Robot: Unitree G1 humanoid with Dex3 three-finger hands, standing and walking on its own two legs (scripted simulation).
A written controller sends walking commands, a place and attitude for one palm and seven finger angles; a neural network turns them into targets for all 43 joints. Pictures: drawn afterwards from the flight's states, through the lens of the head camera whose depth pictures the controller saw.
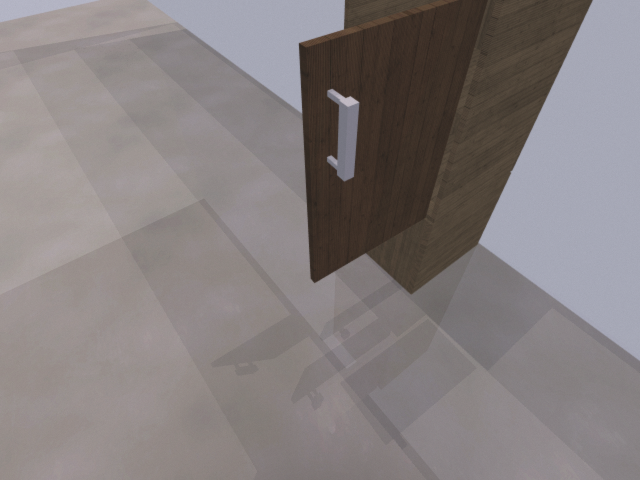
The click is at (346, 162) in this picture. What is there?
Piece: cupboard door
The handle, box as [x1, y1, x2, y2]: [327, 89, 358, 180]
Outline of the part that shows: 330,89 327,91 327,96 339,105 338,155 336,160 331,155 328,156 327,161 337,170 337,175 343,180 346,180 353,176 358,102 350,96 345,98 334,90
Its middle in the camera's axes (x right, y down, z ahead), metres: +0.03 -0.17 +0.66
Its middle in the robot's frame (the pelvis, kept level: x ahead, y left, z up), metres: +0.63 +0.00 +0.09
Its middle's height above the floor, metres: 0.87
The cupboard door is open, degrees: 87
